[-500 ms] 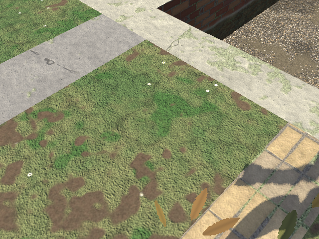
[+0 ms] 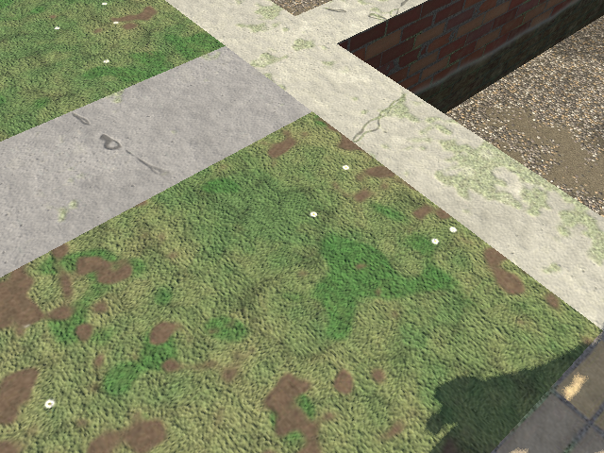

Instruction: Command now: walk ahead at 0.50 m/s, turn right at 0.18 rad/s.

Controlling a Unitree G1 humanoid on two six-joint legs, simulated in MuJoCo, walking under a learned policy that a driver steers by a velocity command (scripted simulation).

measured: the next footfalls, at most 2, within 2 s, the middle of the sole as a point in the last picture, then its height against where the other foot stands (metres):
right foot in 0.40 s outside the picture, level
left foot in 0.84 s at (328, 397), level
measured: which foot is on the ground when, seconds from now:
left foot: down 0.00-0.42, up 0.44-0.82, down 0.84-1.00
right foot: up 0.00-0.38, down 0.40-0.84, up 0.86-1.00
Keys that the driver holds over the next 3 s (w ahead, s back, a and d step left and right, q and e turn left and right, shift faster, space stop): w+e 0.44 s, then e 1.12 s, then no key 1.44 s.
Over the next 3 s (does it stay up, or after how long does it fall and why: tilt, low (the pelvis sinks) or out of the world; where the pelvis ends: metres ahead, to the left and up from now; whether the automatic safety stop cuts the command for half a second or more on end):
stays up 0.42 -0.10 0.00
